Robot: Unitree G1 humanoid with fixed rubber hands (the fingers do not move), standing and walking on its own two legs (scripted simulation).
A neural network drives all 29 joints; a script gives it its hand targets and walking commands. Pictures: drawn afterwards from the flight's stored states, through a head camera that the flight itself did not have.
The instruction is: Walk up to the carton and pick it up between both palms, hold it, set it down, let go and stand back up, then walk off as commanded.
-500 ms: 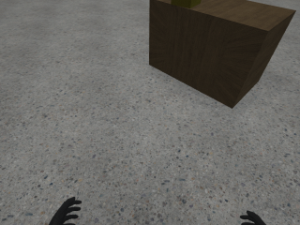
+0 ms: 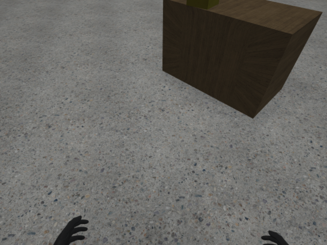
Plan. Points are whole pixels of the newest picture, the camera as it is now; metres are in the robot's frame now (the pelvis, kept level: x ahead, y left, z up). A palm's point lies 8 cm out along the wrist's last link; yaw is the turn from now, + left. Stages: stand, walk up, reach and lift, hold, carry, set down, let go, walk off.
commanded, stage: walk up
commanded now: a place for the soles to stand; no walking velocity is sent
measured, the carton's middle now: out of the picture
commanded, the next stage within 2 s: none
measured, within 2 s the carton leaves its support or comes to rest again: neither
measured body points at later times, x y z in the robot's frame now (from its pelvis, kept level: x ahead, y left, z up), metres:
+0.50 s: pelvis +0.09 -0.12 -0.02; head +0.05 -0.15 +0.42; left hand +0.24 +0.16 -0.09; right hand +0.15 -0.47 -0.12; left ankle +0.08 +0.05 -0.67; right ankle +0.10 -0.24 -0.73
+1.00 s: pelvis +0.37 -0.11 -0.02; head +0.38 -0.11 +0.43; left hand +0.48 +0.17 -0.12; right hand +0.45 -0.43 -0.09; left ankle +0.49 -0.04 -0.73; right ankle +0.16 -0.22 -0.65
